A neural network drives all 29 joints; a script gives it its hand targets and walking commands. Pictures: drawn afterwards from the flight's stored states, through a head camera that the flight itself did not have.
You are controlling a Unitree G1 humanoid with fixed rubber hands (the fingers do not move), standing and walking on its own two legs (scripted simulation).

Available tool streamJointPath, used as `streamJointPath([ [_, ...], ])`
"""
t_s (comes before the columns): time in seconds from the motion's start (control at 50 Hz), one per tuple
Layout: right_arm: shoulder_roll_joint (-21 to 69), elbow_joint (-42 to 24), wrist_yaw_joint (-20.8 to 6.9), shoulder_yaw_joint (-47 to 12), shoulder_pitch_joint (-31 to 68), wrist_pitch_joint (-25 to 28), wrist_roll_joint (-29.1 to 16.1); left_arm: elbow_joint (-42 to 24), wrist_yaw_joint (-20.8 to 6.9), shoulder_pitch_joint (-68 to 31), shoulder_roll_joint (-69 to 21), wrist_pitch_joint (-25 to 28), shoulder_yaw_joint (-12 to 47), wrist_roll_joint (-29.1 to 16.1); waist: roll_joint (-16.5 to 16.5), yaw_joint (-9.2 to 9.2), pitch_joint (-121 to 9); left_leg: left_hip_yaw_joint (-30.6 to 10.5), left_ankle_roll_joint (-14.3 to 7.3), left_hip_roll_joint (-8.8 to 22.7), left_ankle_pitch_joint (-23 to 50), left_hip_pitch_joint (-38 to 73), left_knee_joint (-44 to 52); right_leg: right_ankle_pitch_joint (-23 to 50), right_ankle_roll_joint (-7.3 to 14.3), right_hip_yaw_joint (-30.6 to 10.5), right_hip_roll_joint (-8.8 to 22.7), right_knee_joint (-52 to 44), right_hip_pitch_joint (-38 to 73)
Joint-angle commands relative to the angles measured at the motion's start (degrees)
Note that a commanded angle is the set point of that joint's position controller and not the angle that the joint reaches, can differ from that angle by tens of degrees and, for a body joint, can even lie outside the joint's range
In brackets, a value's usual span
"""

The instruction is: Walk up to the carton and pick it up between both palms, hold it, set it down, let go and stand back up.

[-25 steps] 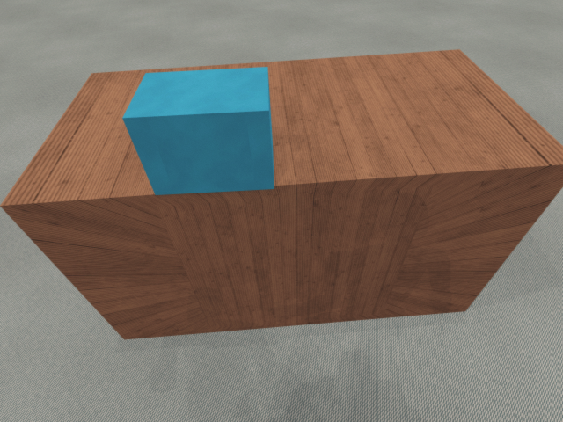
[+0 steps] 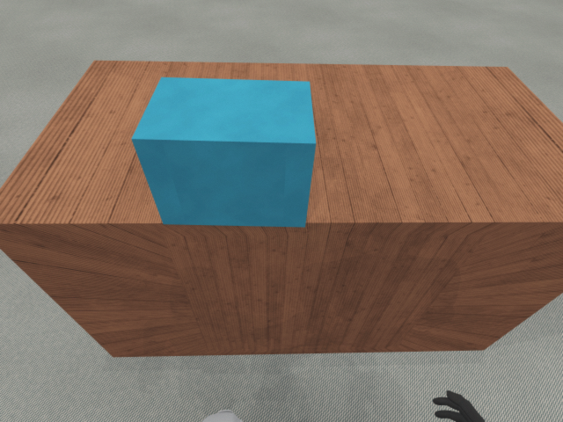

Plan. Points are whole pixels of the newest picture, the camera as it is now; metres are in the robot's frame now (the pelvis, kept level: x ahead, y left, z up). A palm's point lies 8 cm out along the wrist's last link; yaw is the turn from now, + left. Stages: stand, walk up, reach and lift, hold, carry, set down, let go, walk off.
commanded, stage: walk up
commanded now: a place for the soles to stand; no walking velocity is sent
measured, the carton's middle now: (235, 154) +0.55 +0.11 +0.08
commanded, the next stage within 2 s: none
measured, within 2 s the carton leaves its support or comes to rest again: neither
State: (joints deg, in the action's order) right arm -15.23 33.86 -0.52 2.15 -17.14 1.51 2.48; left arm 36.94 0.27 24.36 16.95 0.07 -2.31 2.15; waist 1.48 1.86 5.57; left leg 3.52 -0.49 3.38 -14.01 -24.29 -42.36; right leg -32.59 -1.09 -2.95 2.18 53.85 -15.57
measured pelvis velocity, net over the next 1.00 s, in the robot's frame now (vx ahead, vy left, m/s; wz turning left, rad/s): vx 0.05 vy -0.01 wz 0.00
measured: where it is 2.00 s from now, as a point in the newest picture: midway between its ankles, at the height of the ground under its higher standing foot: outside the picture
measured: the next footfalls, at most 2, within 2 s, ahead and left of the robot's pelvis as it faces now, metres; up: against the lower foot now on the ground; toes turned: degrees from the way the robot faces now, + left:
right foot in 0.24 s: +0.10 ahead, -0.13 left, +0.00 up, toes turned -3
left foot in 1.36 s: +0.21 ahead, +0.23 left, +0.00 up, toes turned +2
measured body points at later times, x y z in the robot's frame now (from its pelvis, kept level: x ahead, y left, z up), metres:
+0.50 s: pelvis +0.05 -0.01 +0.02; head +0.06 -0.02 +0.47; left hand +0.22 +0.24 -0.07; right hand +0.15 -0.28 -0.09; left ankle +0.09 +0.13 -0.71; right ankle +0.06 -0.13 -0.71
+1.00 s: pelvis +0.05 -0.01 +0.02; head +0.06 -0.01 +0.47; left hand +0.18 +0.25 -0.08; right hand +0.18 -0.28 -0.07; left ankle +0.09 +0.13 -0.71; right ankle +0.06 -0.13 -0.71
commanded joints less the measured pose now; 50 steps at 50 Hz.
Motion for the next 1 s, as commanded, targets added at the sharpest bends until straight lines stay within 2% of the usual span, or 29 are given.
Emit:
streamJointPath([
  [0.0, -11.86, -3.23, 1.99, 3.39, -7.04, -0.44, -1.06, -6.46, 0.88, 0.03, 6.00, -1.84, -1.50, 0.01, -7.87, -4.74, -1.09, -27.66, -15.40, 18.39, -3.89, 10.66, 24.86, -1.32, 0.10, -1.95, -0.25, 16.36, -17.34],
  [0.04, -10.96, -3.49, 2.06, 2.77, -3.41, -0.41, -0.32, -5.68, 0.63, 1.58, 4.49, -1.26, -1.35, -0.41, -10.43, -2.72, -1.83, -18.61, -13.04, 15.05, 2.49, 7.05, 22.83, 0.84, 0.08, -1.06, 1.28, 8.50, -12.47],
  [0.06, -10.16, -3.20, 1.87, 2.33, -2.54, -0.39, -0.33, -5.36, 0.38, 1.72, 3.83, -1.00, -1.15, -0.61, -10.84, -2.45, -2.99, -15.11, -12.25, 13.24, 6.57, 6.70, 21.45, 0.99, -0.25, 0.24, 0.86, 4.28, -9.89],
  [0.1, -9.83, -3.17, 1.78, 1.91, -2.24, -0.43, -0.48, -5.23, 0.13, -0.29, 2.74, -0.99, -0.75, -0.78, -12.30, -2.67, -4.66, -12.65, -12.19, 12.31, 15.68, 7.44, 18.03, 1.58, -0.76, 2.24, 0.44, -3.52, -6.71],
  [0.14, -10.54, -3.25, 1.82, 1.85, -1.92, -0.84, -0.77, -4.81, 0.00, -1.41, 2.78, -1.08, -0.69, -0.66, -12.16, -2.53, -6.77, -11.11, -11.35, 11.72, 20.20, 7.29, 14.87, 8.68, -0.35, 4.06, -0.32, -10.07, -2.07],
  [0.16, -11.01, -3.50, 1.78, 1.67, -0.80, -1.08, -1.12, -4.41, -0.05, -1.06, 3.07, -1.00, -0.87, -0.57, -11.02, -1.46, -7.59, -10.12, -10.36, 11.46, 20.36, 5.28, 12.90, 14.96, 0.30, 4.87, -0.80, -14.84, 2.11],
  [0.18, -11.07, -3.90, 1.55, 1.27, 0.66, -1.22, -1.68, -4.23, -0.11, -0.83, 3.54, -0.66, -1.09, -0.45, -9.54, -0.16, -8.27, -9.22, -8.72, 10.98, 17.75, 1.81, 11.03, 22.04, 1.34, 4.85, -1.01, -20.43, 7.20],
  [0.2, -10.43, -4.25, 1.19, 0.82, 0.42, -1.27, -2.17, -4.61, -0.18, -2.21, 5.12, -0.30, -1.37, -0.44, -7.02, 0.38, -8.68, -8.64, -6.26, 10.13, 12.86, -1.36, 10.03, 25.69, 2.72, 2.13, -0.15, -23.95, 10.09],
  [0.22, -8.20, -5.18, 0.85, 0.14, -1.46, -1.15, -2.90, -5.06, -0.18, -3.44, 8.02, -0.13, -2.05, 0.23, -0.55, -0.02, -10.13, -6.28, -3.21, 7.46, 4.53, -4.56, 6.42, 25.56, 5.49, -6.42, 5.93, -26.11, 12.06],
  [0.24, -5.43, -4.92, 0.95, -0.59, -4.79, -1.59, -3.90, -5.78, -0.05, -9.12, 11.76, -0.25, -2.77, -1.66, 6.83, -3.07, -8.74, -0.34, -0.18, 0.14, -9.53, 3.48, 2.43, 18.17, 10.67, -14.20, 13.51, -31.92, -1.03],
  [0.26, -6.39, -3.27, 1.22, 0.18, -5.16, -2.32, -3.06, -5.67, -0.15, -13.15, 11.17, -0.56, -2.62, -2.85, 6.22, -3.72, -6.27, -1.68, -0.16, -0.46, -11.96, 11.53, 1.73, 9.27, 12.23, -11.74, 13.08, -33.06, -10.16],
  [0.28, -7.87, -3.13, 1.09, 0.56, -4.08, -2.26, -2.79, -5.77, -0.41, -14.64, 7.99, -0.46, -1.38, -3.17, 4.55, -3.90, -3.69, -1.87, -0.06, -0.57, -7.78, 10.27, 5.82, 8.68, 9.93, -8.44, 9.75, -32.80, -10.15],
  [0.32, -8.74, -2.87, 0.92, 0.75, -3.09, -1.27, -2.24, -5.45, -0.57, -14.04, 7.21, -0.51, -0.55, -2.99, 4.73, -3.31, -2.24, -3.40, -0.30, 0.95, -0.44, 10.09, 10.36, 13.12, 6.26, -4.87, 6.44, -30.40, -9.04],
  [0.34, -9.20, -2.86, 0.98, 0.79, -3.18, -0.68, -1.74, -5.23, -0.76, -13.28, 7.08, -0.39, -0.35, -3.21, 4.96, -3.13, -2.76, -5.05, -0.67, 2.27, 1.05, 9.87, 11.68, 14.37, 5.36, -3.81, 5.69, -29.17, -7.92],
  [0.36, -9.75, -2.71, 0.86, 0.76, -3.23, -0.30, -1.81, -4.77, -0.94, -12.16, 6.67, -0.43, -0.30, -3.02, 3.77, -2.45, -3.76, -5.72, -1.03, 3.03, 1.46, 8.26, 12.56, 15.70, 4.78, -3.06, 4.72, -28.10, -4.91],
  [0.42, -8.98, -2.62, 0.56, 0.38, -2.75, 0.21, -2.13, -4.28, -1.06, -12.56, 7.15, -0.30, -0.24, -2.45, 1.54, -2.12, -5.25, -4.99, -1.13, 2.95, 5.30, 7.46, 13.12, 22.67, 4.78, -2.86, 4.81, -26.36, -0.25],
  [0.46, -8.98, -2.77, 0.55, 0.34, -2.66, 0.24, -2.17, -4.21, -1.16, -12.90, 7.29, -0.23, -0.20, -2.44, 0.46, -2.01, -6.07, -4.94, -1.36, 3.17, 6.98, 7.93, 13.34, 24.10, 4.79, -2.41, 4.72, -25.98, 0.58],
  [0.64, -9.40, -3.67, 0.38, 0.66, -1.07, -0.01, -2.20, -3.70, -1.45, -14.01, 7.40, -0.23, -0.03, -2.40, -1.71, -2.03, -6.55, -5.39, -1.86, 3.79, 6.76, 9.05, 14.42, 22.49, 4.16, -1.37, 4.12, -26.68, 0.30],
  [0.98, -9.73, -3.19, 0.36, 0.87, 0.12, -0.03, -2.05, -2.32, -1.80, -11.61, 7.47, 0.02, 0.00, -2.32, -1.33, -1.83, -5.42, -6.27, -1.73, 3.51, 2.36, 8.71, 15.85, 18.00, 3.82, -0.86, 3.93, -28.72, -0.65],
])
